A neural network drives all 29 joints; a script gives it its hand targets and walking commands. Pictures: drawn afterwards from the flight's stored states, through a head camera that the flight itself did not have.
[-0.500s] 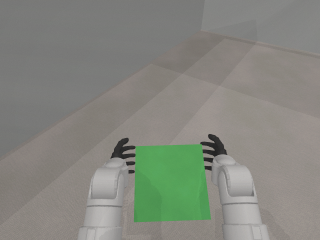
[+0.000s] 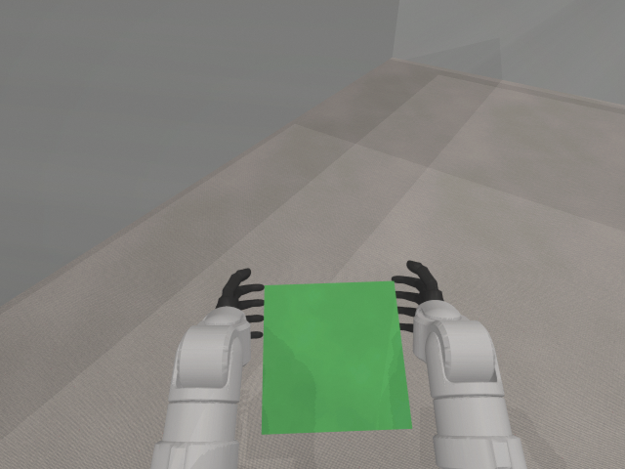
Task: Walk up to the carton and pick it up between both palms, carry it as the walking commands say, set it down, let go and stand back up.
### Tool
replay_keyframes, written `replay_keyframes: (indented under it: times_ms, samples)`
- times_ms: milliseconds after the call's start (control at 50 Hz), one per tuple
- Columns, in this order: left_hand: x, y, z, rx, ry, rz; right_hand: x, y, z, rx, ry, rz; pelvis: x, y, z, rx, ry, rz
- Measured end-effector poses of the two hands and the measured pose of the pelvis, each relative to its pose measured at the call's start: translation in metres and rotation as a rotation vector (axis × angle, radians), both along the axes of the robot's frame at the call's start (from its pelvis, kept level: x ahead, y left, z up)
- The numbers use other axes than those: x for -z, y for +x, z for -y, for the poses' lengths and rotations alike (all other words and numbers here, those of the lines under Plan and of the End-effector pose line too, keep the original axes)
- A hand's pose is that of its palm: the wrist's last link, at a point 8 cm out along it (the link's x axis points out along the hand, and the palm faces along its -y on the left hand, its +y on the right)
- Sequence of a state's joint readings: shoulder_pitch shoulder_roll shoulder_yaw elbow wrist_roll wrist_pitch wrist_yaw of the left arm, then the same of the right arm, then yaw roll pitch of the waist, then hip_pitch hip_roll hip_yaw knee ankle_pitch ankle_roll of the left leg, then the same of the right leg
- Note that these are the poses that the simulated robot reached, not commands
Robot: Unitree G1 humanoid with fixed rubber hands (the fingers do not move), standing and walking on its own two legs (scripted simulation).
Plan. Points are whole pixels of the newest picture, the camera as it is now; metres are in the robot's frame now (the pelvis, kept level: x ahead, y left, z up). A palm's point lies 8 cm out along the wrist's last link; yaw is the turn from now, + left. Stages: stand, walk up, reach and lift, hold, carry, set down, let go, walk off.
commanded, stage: carry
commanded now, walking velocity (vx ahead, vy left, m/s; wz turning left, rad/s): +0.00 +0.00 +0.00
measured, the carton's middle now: (329, 361) +0.29 +0.00 -0.03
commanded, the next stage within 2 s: none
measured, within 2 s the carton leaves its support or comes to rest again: neither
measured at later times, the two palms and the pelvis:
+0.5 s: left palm (257, 315) +0.29 +0.09 +0.09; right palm (454, 310) +0.29 -0.15 +0.09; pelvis +0.01 -0.03 -0.01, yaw -1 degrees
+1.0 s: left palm (321, 313) +0.29 +0.01 +0.09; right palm (510, 297) +0.31 -0.23 +0.09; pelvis -0.01 -0.13 +0.00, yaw -1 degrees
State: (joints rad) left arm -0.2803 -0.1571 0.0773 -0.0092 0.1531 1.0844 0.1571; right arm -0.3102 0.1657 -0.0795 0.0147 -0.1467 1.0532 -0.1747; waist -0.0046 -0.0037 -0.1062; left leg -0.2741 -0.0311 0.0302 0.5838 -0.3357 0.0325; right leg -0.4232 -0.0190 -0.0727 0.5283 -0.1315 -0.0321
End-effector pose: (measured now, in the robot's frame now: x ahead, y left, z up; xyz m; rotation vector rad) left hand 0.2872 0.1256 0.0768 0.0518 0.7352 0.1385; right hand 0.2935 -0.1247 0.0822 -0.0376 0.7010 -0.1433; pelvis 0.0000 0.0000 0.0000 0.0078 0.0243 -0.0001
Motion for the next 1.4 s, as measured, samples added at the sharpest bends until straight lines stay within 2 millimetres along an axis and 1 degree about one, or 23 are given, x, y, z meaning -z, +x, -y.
replay_keyframes:
  times_ms: [200, 300, 360, 460, 560, 620, 680, 760, 840, 900, 980, 1060, 1140, 1200, 1240, 1300, 1360, 1400]
  samples:
    - [-0.001, 0.0, -0.001, 0.0, -0.001, -0.002, -0.001, 0.0, -0.001, 0.002, 0.0, -0.001, 0.0, 0.0, -0.001, 0.0, 0.0, 0.001]
    - [-0.014, -0.005, 0.002, -0.014, -0.012, 0.017, -0.015, -0.006, 0.0, 0.01, 0.001, 0.019, 0.002, 0.0, 0.001, 0.004, 0.0, -0.002]
    - [-0.016, -0.005, 0.007, -0.02, -0.012, 0.006, -0.018, -0.006, 0.005, 0.011, -0.002, 0.007, 0.005, 0.002, 0.006, 0.007, 0.001, -0.003]
    - [-0.012, 0.0, 0.024, -0.048, 0.038, -0.043, -0.014, -0.003, 0.019, 0.009, 0.011, -0.036, 0.008, 0.006, 0.021, 0.024, -0.013, -0.001]
    - [-0.008, 0.01, 0.054, -0.058, 0.053, -0.07, -0.005, 0.006, 0.044, 0.056, -0.02, -0.064, 0.012, 0.005, 0.045, 0.012, -0.015, -0.011]
    - [-0.004, 0.012, 0.069, -0.058, 0.053, -0.095, -0.004, 0.007, 0.056, 0.096, -0.033, -0.086, 0.009, -0.001, 0.056, -0.008, -0.007, -0.022]
    - [-0.003, 0.012, 0.076, -0.068, 0.035, -0.11, -0.005, 0.007, 0.063, 0.109, -0.021, -0.1, 0.005, -0.006, 0.063, -0.014, -0.003, -0.036]
    - [-0.003, 0.01, 0.08, -0.087, 0.003, -0.101, -0.011, 0.009, 0.067, 0.103, -0.032, -0.089, 0.002, -0.012, 0.072, -0.008, -0.006, -0.046]
    - [-0.006, 0.006, 0.083, -0.089, 0.007, -0.097, -0.016, 0.01, 0.071, 0.081, -0.03, -0.084, -0.004, -0.014, 0.082, -0.002, -0.03, -0.047]
    - [-0.01, 0.004, 0.089, -0.118, 0.012, -0.099, -0.016, 0.013, 0.077, 0.054, -0.017, -0.088, -0.007, -0.014, 0.093, 0.003, -0.045, -0.049]
    - [-0.013, 0.005, 0.107, -0.158, 0.015, -0.074, -0.014, 0.018, 0.096, 0.021, 0.003, -0.067, -0.005, -0.014, 0.118, 0.01, -0.052, -0.047]
    - [-0.007, 0.007, 0.141, -0.159, 0.028, -0.053, -0.004, 0.019, 0.129, 0.014, 0.013, -0.047, 0.006, -0.014, 0.15, 0.002, -0.047, -0.046]
    - [0.003, 0.002, 0.175, -0.082, 0.024, -0.092, 0.009, 0.003, 0.165, 0.074, 0.005, -0.083, 0.004, -0.022, 0.169, -0.017, -0.015, -0.046]
    - [0.006, -0.003, 0.192, -0.027, -0.005, -0.104, 0.008, -0.011, 0.184, 0.117, 0.008, -0.091, 0.003, -0.029, 0.178, -0.02, -0.008, -0.045]
    - [0.005, -0.006, 0.2, -0.009, -0.013, -0.09, 0.003, -0.017, 0.192, 0.135, 0.003, -0.076, 0.004, -0.034, 0.183, -0.017, -0.014, -0.045]
    - [0.006, -0.012, 0.207, -0.005, -0.021, -0.06, -0.004, -0.022, 0.198, 0.136, -0.021, -0.045, 0.009, -0.039, 0.191, -0.008, -0.021, -0.039]
    - [0.009, -0.025, 0.211, -0.03, -0.013, -0.075, -0.007, -0.027, 0.202, 0.093, -0.026, -0.058, 0.005, -0.045, 0.203, 0.015, -0.025, -0.033]
    - [0.007, -0.034, 0.215, -0.061, 0.004, -0.094, -0.008, -0.03, 0.206, 0.059, -0.012, -0.079, 0.001, -0.049, 0.213, 0.022, -0.032, -0.033]
